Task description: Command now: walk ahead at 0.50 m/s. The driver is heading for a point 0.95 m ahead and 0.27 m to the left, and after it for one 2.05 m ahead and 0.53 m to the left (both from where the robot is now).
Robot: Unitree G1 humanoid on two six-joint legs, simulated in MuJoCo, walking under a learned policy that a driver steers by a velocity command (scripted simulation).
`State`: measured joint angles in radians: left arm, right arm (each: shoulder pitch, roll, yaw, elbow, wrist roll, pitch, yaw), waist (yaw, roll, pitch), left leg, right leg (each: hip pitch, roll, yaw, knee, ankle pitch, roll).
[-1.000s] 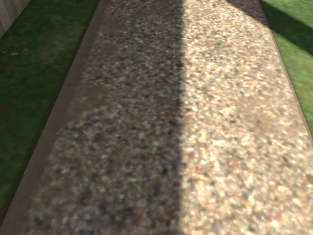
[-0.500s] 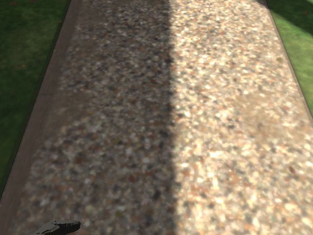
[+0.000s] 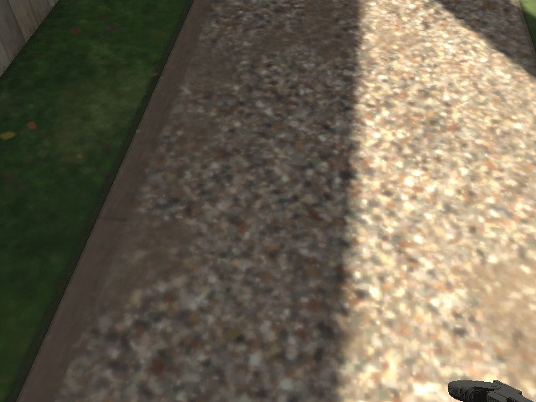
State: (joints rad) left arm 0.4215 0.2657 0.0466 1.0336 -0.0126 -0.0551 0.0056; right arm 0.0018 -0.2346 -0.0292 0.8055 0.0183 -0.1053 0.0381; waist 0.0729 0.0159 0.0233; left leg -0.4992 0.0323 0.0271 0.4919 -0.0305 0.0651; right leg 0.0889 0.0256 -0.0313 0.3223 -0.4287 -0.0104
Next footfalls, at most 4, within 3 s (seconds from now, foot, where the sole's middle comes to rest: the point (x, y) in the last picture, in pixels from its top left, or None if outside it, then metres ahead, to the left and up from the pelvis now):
0.54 right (346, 399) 0.48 -0.13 -0.76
1.08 left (246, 292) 0.75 0.14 -0.76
1.62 right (312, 258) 0.87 -0.04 -0.76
2.02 left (237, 317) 0.67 0.15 -0.76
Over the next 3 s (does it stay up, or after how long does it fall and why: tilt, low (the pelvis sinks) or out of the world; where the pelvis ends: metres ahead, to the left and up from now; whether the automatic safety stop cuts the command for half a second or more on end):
stays up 0.76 0.18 0.02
